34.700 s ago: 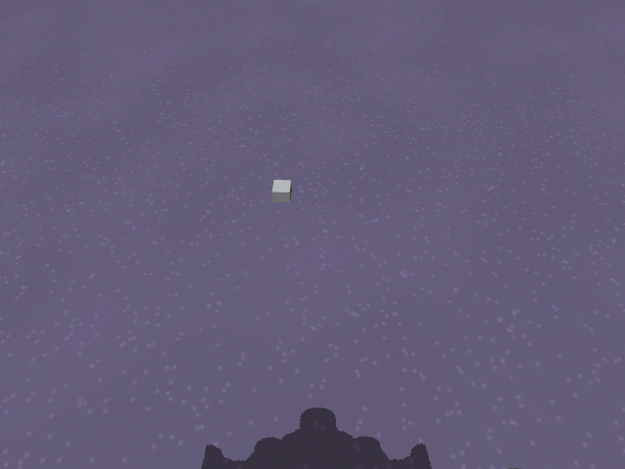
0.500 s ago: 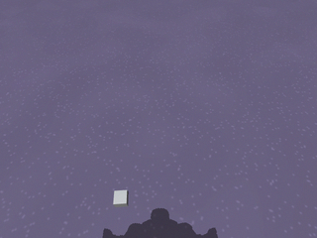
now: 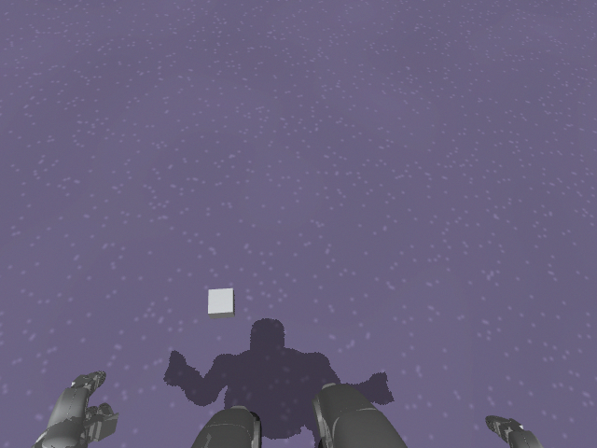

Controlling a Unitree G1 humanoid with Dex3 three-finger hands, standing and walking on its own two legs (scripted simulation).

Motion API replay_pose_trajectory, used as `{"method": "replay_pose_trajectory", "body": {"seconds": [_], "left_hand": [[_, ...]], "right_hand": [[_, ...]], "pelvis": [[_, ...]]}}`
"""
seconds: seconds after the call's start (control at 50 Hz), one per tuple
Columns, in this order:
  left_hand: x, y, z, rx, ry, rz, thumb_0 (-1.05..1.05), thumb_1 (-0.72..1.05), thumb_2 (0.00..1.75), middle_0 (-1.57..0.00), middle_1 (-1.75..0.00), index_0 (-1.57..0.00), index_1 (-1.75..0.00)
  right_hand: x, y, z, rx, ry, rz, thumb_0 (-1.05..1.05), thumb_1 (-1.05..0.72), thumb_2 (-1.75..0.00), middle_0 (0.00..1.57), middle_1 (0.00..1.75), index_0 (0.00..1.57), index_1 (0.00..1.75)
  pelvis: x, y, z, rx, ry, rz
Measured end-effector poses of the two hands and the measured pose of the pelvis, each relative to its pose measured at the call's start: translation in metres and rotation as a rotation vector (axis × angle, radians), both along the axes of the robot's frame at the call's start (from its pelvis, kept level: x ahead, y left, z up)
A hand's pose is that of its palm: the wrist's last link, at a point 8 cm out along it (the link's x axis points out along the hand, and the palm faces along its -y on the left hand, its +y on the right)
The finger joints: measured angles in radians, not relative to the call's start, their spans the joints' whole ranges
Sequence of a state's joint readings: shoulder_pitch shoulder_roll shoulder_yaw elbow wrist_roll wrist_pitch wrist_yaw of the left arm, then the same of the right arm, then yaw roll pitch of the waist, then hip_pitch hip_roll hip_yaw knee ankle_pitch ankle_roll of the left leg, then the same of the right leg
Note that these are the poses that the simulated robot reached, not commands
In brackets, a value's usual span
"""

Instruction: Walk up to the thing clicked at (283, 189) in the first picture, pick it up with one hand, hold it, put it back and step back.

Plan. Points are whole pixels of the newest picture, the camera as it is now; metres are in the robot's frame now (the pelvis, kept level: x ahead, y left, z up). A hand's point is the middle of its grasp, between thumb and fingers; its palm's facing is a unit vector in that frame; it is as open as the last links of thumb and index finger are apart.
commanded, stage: step back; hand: left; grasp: from above
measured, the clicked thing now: (221, 303) +0.49 +0.19 -0.73
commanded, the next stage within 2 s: none
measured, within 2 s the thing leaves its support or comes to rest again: neither
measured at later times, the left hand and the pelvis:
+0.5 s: hand out of the picture +0.01 +0.26 -0.13, palm faces -0.01 -0.91 -0.42, open 7.4 cm; pelvis -0.12 +0.00 +0.00, yaw -1 degrees
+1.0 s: hand out of the picture -0.19 +0.27 -0.16, palm faces -0.08 -0.92 -0.39, open 7.4 cm; pelvis -0.29 +0.00 -0.01, yaw -6 degrees
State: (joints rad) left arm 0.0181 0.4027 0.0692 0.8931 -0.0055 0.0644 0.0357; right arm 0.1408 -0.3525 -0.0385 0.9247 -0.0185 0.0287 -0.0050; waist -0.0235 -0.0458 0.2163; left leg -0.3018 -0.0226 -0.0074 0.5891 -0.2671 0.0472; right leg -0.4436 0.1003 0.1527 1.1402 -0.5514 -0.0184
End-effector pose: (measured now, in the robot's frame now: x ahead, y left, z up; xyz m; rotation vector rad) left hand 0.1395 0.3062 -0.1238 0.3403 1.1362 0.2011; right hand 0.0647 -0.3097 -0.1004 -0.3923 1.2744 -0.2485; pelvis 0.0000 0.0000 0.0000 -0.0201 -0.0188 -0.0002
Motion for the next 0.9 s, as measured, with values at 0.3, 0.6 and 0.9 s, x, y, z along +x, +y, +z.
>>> {"method": "replay_pose_trajectory", "body": {"seconds": [0.3,0.6,0.9], "left_hand": [[-0.1,-0.017,0.01,0.039,0.051,-0.053,0.0,0.91,0.9,-0.2,-0.3,-0.2,-0.3],[-0.159,0.011,0.016,0.032,-0.101,-0.016,0.0,0.9,0.9,-0.2,-0.3,-0.2,-0.3],[-0.29,0.019,0.004,0.017,0.06,-0.011,0.0,0.91,0.9,-0.2,-0.3,-0.2,-0.3]], "right_hand": [[-0.046,-0.013,-0.025,0.063,-0.144,-0.033,0.01,-0.9,-0.9,0.21,0.3,0.21,0.3],[-0.137,-0.002,-0.015,-0.003,-0.047,0.05,0.01,-0.9,-0.9,0.2,0.3,0.21,0.3],[-0.204,0.015,0.013,-0.003,-0.201,0.046,0.01,-0.9,-0.9,0.21,0.3,0.21,0.3]], "pelvis": [[-0.068,-0.013,-0.012,0.002,-0.032,-0.062],[-0.149,0.01,-0.014,0.026,-0.027,0.025],[-0.246,0.011,-0.002,-0.005,-0.024,-0.062]]}}
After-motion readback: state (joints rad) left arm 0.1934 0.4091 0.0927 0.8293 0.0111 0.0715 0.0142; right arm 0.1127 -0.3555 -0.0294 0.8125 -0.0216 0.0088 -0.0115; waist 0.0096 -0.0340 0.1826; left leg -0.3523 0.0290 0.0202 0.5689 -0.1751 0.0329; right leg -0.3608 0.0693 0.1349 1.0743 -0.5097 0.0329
